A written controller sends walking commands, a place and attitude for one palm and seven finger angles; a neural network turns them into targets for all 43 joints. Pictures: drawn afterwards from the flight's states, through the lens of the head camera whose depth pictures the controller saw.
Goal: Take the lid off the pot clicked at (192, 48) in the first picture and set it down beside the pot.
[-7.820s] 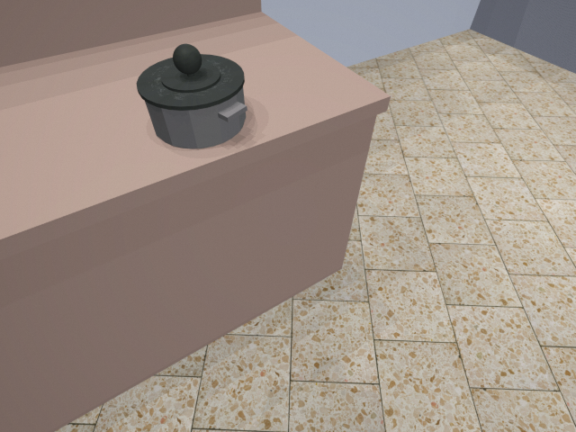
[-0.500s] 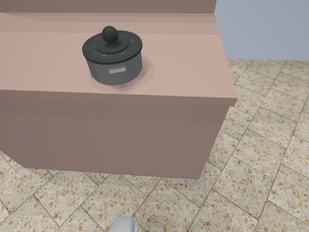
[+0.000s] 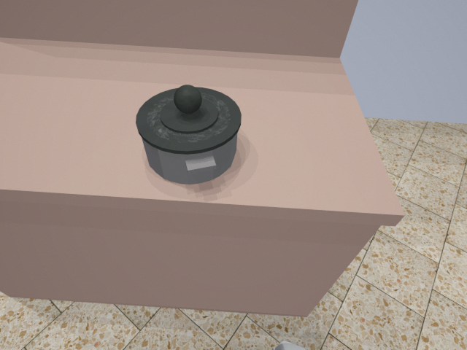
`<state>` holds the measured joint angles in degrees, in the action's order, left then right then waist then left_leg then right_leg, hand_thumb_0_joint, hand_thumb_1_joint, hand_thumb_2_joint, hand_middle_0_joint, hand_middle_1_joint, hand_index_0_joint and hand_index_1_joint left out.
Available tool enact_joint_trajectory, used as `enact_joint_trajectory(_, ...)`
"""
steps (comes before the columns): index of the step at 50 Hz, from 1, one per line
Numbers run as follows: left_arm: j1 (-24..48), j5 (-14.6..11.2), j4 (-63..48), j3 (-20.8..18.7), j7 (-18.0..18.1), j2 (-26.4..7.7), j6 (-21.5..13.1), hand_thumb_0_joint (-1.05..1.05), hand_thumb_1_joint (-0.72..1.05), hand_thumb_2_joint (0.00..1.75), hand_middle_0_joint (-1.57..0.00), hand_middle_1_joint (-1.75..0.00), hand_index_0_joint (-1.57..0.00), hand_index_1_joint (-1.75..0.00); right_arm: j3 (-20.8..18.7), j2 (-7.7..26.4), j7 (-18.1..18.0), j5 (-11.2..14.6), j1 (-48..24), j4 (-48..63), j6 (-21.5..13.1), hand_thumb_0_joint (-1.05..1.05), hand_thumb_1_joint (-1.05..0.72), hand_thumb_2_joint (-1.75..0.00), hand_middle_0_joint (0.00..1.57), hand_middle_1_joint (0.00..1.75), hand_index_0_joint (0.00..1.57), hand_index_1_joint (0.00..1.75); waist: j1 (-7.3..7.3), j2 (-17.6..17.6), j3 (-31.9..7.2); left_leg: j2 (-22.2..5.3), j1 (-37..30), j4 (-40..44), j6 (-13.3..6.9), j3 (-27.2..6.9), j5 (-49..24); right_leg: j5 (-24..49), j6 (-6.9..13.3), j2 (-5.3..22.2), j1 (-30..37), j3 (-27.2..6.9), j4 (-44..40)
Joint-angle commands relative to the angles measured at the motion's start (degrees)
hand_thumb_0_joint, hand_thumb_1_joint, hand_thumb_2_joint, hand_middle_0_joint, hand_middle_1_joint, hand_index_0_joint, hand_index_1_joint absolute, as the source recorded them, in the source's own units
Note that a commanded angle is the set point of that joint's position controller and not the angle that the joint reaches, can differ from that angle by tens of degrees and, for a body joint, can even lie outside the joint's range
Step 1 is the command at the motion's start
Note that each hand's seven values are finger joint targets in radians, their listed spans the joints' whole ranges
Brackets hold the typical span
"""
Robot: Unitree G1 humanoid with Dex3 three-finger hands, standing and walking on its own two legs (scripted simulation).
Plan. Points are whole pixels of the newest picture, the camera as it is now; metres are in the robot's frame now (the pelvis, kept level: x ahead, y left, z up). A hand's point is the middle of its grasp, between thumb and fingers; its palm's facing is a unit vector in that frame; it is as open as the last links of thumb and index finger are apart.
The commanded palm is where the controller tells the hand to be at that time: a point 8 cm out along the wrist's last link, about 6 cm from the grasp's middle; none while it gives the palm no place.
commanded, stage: come to a stop and stand still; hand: left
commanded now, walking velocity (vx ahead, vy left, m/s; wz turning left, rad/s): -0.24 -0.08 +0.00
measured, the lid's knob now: (187, 99) +0.51 +0.13 +0.17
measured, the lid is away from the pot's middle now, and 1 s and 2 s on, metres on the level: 0.00 0.00 0.00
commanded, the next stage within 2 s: look again from close up in 0.80 s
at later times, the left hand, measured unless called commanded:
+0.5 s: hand out of the picture +0.03 +0.19 -0.18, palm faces +0.03 -0.97 -0.25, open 7.4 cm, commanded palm none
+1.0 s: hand out of the picture +0.02 +0.18 -0.18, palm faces -0.07 -0.97 -0.25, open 7.4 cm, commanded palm none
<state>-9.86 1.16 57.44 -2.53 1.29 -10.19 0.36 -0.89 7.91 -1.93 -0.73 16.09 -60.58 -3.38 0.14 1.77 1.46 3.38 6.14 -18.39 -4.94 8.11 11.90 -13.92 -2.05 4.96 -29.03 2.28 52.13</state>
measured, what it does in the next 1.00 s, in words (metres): steps on the spot: right foot, then left foot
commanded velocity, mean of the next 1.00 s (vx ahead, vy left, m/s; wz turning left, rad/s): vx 0.00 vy -0.02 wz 0.00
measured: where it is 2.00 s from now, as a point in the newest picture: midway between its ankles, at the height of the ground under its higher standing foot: outside the picture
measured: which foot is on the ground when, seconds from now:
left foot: down 0.00-0.20, up 0.22-0.52, down 0.54-1.00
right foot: up 0.00-0.12, down 0.14-0.56, up 0.58-0.92, down 0.94-1.00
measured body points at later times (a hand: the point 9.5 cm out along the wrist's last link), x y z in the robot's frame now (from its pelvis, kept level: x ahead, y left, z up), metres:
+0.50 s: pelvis -0.02 +0.00 -0.01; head +0.02 -0.01 +0.44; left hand +0.03 +0.24 -0.16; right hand +0.04 -0.25 -0.16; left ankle -0.06 +0.14 -0.72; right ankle +0.06 -0.13 -0.74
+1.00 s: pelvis -0.03 +0.00 -0.02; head +0.02 -0.02 +0.43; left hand +0.02 +0.23 -0.17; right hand -0.06 -0.23 -0.18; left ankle -0.05 +0.13 -0.74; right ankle -0.04 -0.13 -0.75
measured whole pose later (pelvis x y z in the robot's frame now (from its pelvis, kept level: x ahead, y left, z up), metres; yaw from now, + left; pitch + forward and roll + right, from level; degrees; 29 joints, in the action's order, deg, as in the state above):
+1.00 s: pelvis -0.03 +0.00 -0.02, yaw -3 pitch +2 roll -1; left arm -13.2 1.3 59.9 -0.9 1.7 -9.2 -1.6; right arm -1.5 9.8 -1.5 -0.8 18.5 -60.4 -0.1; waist -1.4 -3.6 3.5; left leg -2.8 17.2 -37.3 0.7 -1.2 24.0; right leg -18.5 0.0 -0.8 -18.1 -0.4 33.8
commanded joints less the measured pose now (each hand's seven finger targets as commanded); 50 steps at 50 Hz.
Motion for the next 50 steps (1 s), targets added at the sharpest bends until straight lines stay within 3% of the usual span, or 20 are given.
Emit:
enact_joint_trajectory(1, -5.22, -0.31, -0.45, 0.39, 0.74, -1.79, 0.53, 0.00, 0.90, 0.90, -0.20, -0.30, -0.20, -0.30, -0.93, 7.47, -0.66, -0.41, 1.80, 1.55, 0.63, 0.00, -0.90, -0.90, 0.20, 0.30, 0.20, 0.30, 0.10, -7.57, 0.13, -18.56, -0.71, -0.21, -3.19, -8.71, -43.33, -1.95, 0.49, -0.79, 7.83, 0.66, -10.76)
enact_joint_trajectory(6, -7.02, -0.24, -0.97, -0.41, 1.23, -4.91, -0.02, 0.00, 0.90, 0.90, -0.20, -0.30, -0.20, -0.30, -1.95, 6.50, -0.93, 0.15, 3.23, 0.60, 2.58, 0.00, -0.90, -0.90, 0.20, 0.30, 0.20, 0.30, 0.54, -5.01, 0.68, -14.30, -0.28, -8.10, 1.21, -8.61, -32.76, 16.30, 2.05, 0.07, 14.57, -1.91, -25.42)
enact_joint_trajectory(9, -8.58, -0.27, -0.82, -1.24, 1.40, -9.87, -0.59, 0.00, 0.90, 0.90, -0.20, -0.30, -0.20, -0.30, -2.71, 3.92, -0.58, 0.64, 5.73, 1.32, 3.90, 0.00, -0.90, -0.90, 0.20, 0.30, 0.20, 0.30, -0.62, 1.41, -2.41, -5.05, 8.90, -17.97, 5.72, -4.65, -1.36, 56.18, 11.63, 14.17, 21.12, -12.72, -21.78)
enact_joint_trajectory(10, -9.72, -0.25, -0.34, -1.62, 1.66, -10.25, -0.83, 0.00, 0.90, 0.90, -0.20, -0.30, -0.20, -0.30, -2.84, 3.27, -0.51, 0.83, 5.33, 1.20, 4.59, 0.00, -0.90, -0.90, 0.20, 0.30, 0.20, 0.30, 0.08, 7.71, -6.61, -3.10, 11.49, -25.72, 6.59, -4.21, 16.37, 59.95, 15.60, 16.88, 25.41, -15.86, -24.60)
enact_joint_trajectory(12, -9.22, -0.14, -1.10, -1.98, 2.26, -9.27, -0.64, 0.00, 0.90, 0.90, -0.20, -0.30, -0.20, -0.30, -3.32, 4.51, -0.59, 0.70, 0.98, 2.60, 5.40, 0.00, -0.90, -0.90, 0.20, 0.30, 0.20, 0.30, 2.11, 9.12, -7.48, -2.78, 15.69, -39.93, 6.54, -9.39, 24.56, 55.03, 18.39, 17.53, 24.79, -17.56, -27.84)
enact_joint_trajectory(17, -3.52, 0.30, -3.90, -2.54, 2.29, -9.36, -0.07, 0.00, 0.90, 0.90, -0.20, -0.30, -0.20, -0.30, -3.52, 4.55, 0.42, 0.47, 0.65, 2.91, 6.39, 0.00, -0.90, -0.90, 0.20, 0.30, 0.20, 0.30, 0.47, 6.09, -6.72, -3.40, 16.69, -42.75, 7.62, -10.26, 18.19, 33.86, 15.31, 13.09, 20.14, -13.08, -30.72)
enact_joint_trajectory(24, -3.26, 0.66, -3.64, -3.06, 1.20, -11.39, 0.87, 0.00, 0.90, 0.90, -0.20, -0.30, -0.20, -0.30, -2.52, 4.14, 1.46, 0.28, 3.30, 2.81, 4.68, 0.00, -0.90, -0.90, 0.20, 0.30, 0.20, 0.30, 0.18, 10.11, -6.60, -1.12, 2.01, -12.49, 6.30, -5.10, 10.28, -4.78, 9.37, 7.39, 13.06, -13.76, -35.27)
enact_joint_trajectory(26, -1.70, -0.03, -3.67, -2.21, 0.87, -9.27, 1.31, 0.00, 0.90, 0.90, -0.20, -0.30, -0.20, -0.30, -2.23, 5.19, 1.18, -0.01, 7.23, 1.47, 3.98, 0.00, -0.90, -0.90, 0.20, 0.30, 0.20, 0.30, -2.26, 4.27, -3.62, -2.60, -5.87, -1.69, 5.61, -6.53, 6.55, -15.64, 4.31, 3.18, 4.50, -9.93, -32.05)
enact_joint_trajectory(27, -2.03, -0.47, -4.10, -1.53, 0.56, -6.46, 1.52, 0.00, 0.90, 0.90, -0.20, -0.30, -0.20, -0.30, -2.70, 8.08, 0.92, -0.66, 6.69, 2.05, 3.61, 0.00, -0.90, -0.90, 0.20, 0.30, 0.20, 0.30, -2.23, -5.93, -1.01, -9.70, -2.37, 5.00, 3.35, -17.35, 15.32, -16.81, 2.06, -1.27, 0.32, -6.38, -24.21)
enact_joint_trajectory(28, -1.08, -0.73, -4.73, -1.01, 0.36, -3.85, 1.57, 0.00, 0.90, 0.90, -0.20, -0.30, -0.20, -0.30, -2.95, 11.51, 0.62, -1.30, 3.81, 3.69, 3.52, 0.00, -0.90, -0.90, 0.20, 0.30, 0.20, 0.30, -2.48, -17.09, 3.64, -19.32, 7.20, 12.61, -0.18, -28.96, 26.00, -12.17, 0.29, -4.94, -0.59, -1.05, -14.17)
enact_joint_trajectory(29, -0.93, -0.38, -5.24, -1.16, 0.16, -4.61, 1.64, 0.00, 0.90, 0.90, -0.20, -0.30, -0.20, -0.30, -2.86, 12.92, 0.44, -1.40, -0.24, 5.71, 3.78, 0.00, -0.90, -0.90, 0.20, 0.30, 0.20, 0.30, -1.13, -15.00, 7.13, -22.83, 15.23, 15.69, -2.96, -32.06, 30.06, -11.20, 0.69, -4.35, 1.26, -2.66, -8.86)
enact_joint_trajectory(32, -4.19, 0.37, -2.00, -1.90, -0.95, -5.96, 1.65, 0.00, 0.90, 0.90, -0.20, -0.30, -0.20, -0.30, -1.78, 10.23, -0.14, -1.01, -3.39, 5.71, 2.69, 0.00, -0.90, -0.90, 0.20, 0.30, 0.20, 0.30, 1.10, -12.16, 9.86, -17.81, 13.89, 14.38, -1.48, -25.73, 22.78, -4.72, 0.78, -4.37, -1.21, -5.62, 1.94)
enact_joint_trajectory(37, -4.47, 0.11, -1.76, -1.71, -1.70, -5.93, 0.68, 0.00, 0.90, 0.90, -0.20, -0.30, -0.20, -0.30, -2.11, 10.28, -0.90, -0.65, 3.82, 3.83, 1.54, 0.00, -0.90, -0.90, 0.20, 0.30, 0.20, 0.30, -1.29, -9.12, 3.84, -17.59, -0.87, 9.39, -2.58, -21.50, 2.88, -3.28, -0.38, -3.26, -6.55, -4.23, 4.84)
enact_joint_trajectory(44, -3.26, -1.18, -1.95, -0.20, -1.16, -3.09, -0.73, 0.00, 0.90, 0.90, -0.20, -0.30, -0.20, -0.30, -1.85, 9.18, -1.27, -0.91, 6.26, 0.73, 1.58, 0.00, -0.90, -0.90, 0.20, 0.30, 0.20, 0.30, -1.94, -12.91, -1.16, -17.23, -2.54, -0.88, -2.69, -17.96, -28.35, -8.79, 0.90, -3.53, 9.52, -0.65, -18.33)
enact_joint_trajectory(45, -13.12, -0.46, 4.68, 0.19, 0.90, -5.09, -1.80, 0.00, 0.90, 0.90, -0.20, -0.30, -0.20, -0.30, -2.59, 13.50, -0.22, 0.06, -2.91, 2.65, 0.97, 0.00, -0.90, -0.90, 0.20, 0.30, 0.20, 0.30, 4.66, -10.74, -4.33, -16.96, 5.99, -14.95, 1.89, -10.40, -21.59, 5.34, 3.53, 1.27, 18.55, -6.25, -24.06)
enact_joint_trajectory(46, -14.70, 0.15, 2.60, -0.46, 0.79, -8.98, -2.41, 0.00, 0.90, 0.90, -0.20, -0.30, -0.20, -0.30, -1.30, 5.15, 0.76, -0.14, -0.80, 6.13, 1.23, 0.00, -0.90, -0.90, 0.20, 0.30, 0.20, 0.30, 3.17, 7.40, -3.23, -6.63, 16.34, -20.09, 4.02, -6.91, 6.12, 7.51, 4.16, 4.34, 21.19, -14.56, -31.43)
enact_joint_trajectory(47, -12.90, 0.25, 1.80, -0.31, 1.07, -8.41, -3.10, 0.00, 0.90, 0.90, -0.20, -0.30, -0.20, -0.30, -0.71, 3.85, 0.80, -0.59, 1.50, 6.24, 1.35, 0.00, -0.90, -0.90, 0.20, 0.30, 0.20, 0.30, 1.01, 6.46, -4.27, -4.67, 17.84, -25.99, 4.75, -7.18, 16.58, 25.09, 8.59, 10.24, 22.20, -18.89, -30.56)
enact_joint_trajectory(48, -11.48, 0.38, 1.97, 0.23, 1.44, -8.46, -3.79, 0.00, 0.90, 0.90, -0.20, -0.30, -0.20, -0.30, -0.28, 2.12, 0.87, -0.21, 3.94, 5.22, 1.47, 0.00, -0.90, -0.90, 0.20, 0.30, 0.20, 0.30, -0.37, 4.10, -7.33, -4.70, 17.69, -28.72, 4.98, -7.31, 17.38, 34.74, 11.01, 9.99, 25.88, -15.06, -29.16)
enact_joint_trajectory(49, -9.61, 0.36, 0.99, 0.33, 1.33, -9.36, -3.54, 0.00, 0.90, 0.90, -0.20, -0.30, -0.20, -0.30, -0.15, 0.62, 1.27, 0.03, 6.34, 5.78, 1.65, 0.00, -0.90, -0.90, 0.20, 0.30, 0.20, 0.30, -1.68, -4.64, -10.29, -4.26, 12.62, -21.23, 5.58, -6.64, 16.79, 31.04, 11.53, 10.42, 25.65, -12.41, -26.96)
enact_joint_trajectory(50, -8.58, 0.11, 0.97, -0.30, 1.56, -8.87, -3.31, 0.00, 0.90, 0.90, -0.20, -0.30, -0.20, -0.30, -0.27, 1.35, 1.33, 0.11, 6.17, 4.57, 2.03, 0.00, -0.90, -0.90, 0.20, 0.30, 0.20, 0.30, -2.33, 3.48, -10.82, -3.57, 11.30, -17.72, 5.98, -5.97, 11.44, 33.21, 9.97, 5.36, 26.28, -10.53, -23.68)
